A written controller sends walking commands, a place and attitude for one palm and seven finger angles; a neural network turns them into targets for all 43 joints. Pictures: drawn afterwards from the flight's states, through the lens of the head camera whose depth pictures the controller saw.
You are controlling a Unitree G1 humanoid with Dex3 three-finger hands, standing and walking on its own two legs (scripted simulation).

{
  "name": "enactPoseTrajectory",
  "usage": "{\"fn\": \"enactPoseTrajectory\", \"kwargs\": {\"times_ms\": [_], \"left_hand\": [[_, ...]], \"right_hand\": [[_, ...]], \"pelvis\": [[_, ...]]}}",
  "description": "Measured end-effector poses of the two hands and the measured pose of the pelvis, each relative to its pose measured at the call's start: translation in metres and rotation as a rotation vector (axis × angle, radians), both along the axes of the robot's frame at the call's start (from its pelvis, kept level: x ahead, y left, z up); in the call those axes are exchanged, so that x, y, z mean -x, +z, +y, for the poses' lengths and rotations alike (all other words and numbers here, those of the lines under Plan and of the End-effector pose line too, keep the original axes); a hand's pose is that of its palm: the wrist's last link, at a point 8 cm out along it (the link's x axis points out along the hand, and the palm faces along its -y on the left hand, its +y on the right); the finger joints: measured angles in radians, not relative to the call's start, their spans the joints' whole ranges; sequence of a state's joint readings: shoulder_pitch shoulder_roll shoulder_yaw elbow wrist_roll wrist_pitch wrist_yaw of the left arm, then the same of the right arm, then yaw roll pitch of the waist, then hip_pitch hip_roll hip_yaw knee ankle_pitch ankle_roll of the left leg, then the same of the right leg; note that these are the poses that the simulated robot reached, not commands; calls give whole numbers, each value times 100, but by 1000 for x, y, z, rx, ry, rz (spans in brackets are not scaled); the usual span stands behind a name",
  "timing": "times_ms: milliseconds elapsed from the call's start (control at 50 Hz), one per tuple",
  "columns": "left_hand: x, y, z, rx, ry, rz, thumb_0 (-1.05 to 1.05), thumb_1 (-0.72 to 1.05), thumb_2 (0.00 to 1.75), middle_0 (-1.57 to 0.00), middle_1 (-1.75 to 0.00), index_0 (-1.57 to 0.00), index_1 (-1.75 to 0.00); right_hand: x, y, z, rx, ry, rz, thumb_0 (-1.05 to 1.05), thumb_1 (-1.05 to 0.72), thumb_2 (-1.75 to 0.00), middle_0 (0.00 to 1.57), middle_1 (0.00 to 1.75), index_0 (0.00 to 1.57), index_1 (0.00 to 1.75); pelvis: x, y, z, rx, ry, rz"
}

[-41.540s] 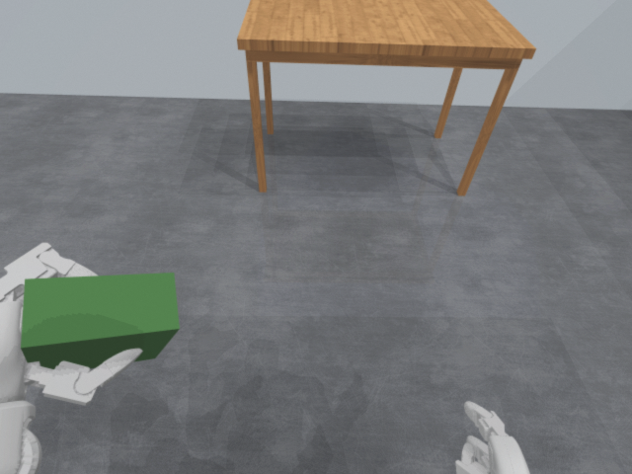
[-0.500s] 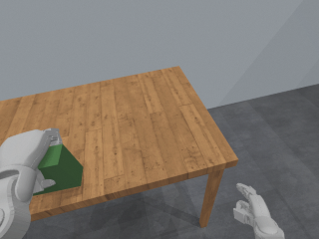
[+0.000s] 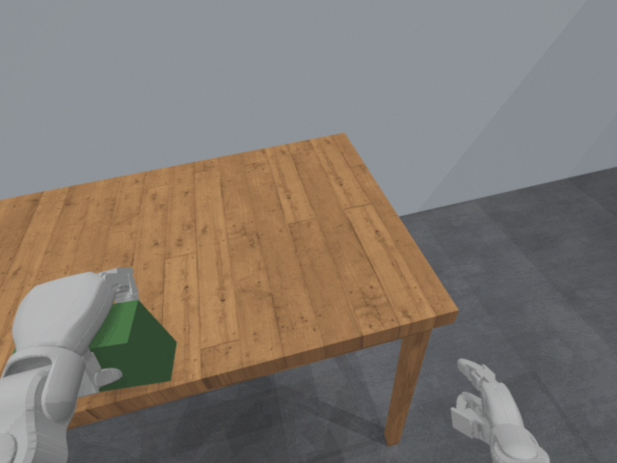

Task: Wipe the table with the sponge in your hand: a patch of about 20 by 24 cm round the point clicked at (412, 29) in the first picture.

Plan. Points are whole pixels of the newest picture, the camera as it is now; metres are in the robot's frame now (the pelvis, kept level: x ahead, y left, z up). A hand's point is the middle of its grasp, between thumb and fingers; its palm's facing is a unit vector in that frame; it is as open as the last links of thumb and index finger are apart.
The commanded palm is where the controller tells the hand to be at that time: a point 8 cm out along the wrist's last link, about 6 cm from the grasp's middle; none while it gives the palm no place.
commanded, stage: bring the sponge back beside the body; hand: left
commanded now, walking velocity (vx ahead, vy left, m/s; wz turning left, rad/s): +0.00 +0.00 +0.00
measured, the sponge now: (110, 356) +0.19 +0.29 +0.07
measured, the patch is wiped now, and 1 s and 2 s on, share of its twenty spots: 1.00 1.00 1.00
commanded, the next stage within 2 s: step back with the hand held close in 0.74 s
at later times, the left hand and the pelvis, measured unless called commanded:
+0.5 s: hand (105, 339) +0.20 +0.27 +0.11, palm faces +0.07 -0.10 -0.99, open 9.2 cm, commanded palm +0.17 +0.28 +0.18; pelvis +0.01 -0.01 +0.00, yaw -1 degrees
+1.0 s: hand (136, 320) +0.22 +0.24 +0.12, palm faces +0.27 -0.78 -0.57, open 9.2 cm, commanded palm +0.16 +0.27 +0.17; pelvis +0.00 -0.01 +0.00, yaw +0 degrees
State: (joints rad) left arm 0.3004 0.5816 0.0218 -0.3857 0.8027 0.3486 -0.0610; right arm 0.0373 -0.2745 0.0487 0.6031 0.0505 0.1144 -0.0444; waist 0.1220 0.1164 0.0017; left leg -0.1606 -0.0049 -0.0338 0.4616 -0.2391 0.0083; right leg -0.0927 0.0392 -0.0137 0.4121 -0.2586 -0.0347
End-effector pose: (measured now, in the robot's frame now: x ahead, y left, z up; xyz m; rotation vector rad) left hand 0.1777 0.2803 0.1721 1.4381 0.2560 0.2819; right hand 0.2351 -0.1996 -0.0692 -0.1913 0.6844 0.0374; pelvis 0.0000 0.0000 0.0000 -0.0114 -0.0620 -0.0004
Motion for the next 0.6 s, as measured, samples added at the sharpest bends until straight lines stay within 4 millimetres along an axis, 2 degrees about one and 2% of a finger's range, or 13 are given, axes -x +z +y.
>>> {"fn": "enactPoseTrajectory", "kwargs": {"times_ms": [200,380,600], "left_hand": [[2,-1,5,-4,56,-32,-1,-46,106,-80,-140,-85,-144],[5,-14,-10,23,14,19,-1,-46,106,-80,-140,-85,-144],[2,-3,-2,-3,69,-45,-1,-47,106,-80,-140,-85,-144]], "right_hand": [[-2,1,-3,-4,-4,2,1,-91,-90,20,30,20,30],[-6,3,-5,-3,-7,-13,1,-91,-90,20,30,20,30],[-8,1,-6,-11,-8,-3,1,-91,-90,20,30,20,30]], "pelvis": [[-1,0,-3,-1,-3,-2],[-4,0,-4,-2,-7,0],[-7,-1,-6,-3,-8,-2]]}}
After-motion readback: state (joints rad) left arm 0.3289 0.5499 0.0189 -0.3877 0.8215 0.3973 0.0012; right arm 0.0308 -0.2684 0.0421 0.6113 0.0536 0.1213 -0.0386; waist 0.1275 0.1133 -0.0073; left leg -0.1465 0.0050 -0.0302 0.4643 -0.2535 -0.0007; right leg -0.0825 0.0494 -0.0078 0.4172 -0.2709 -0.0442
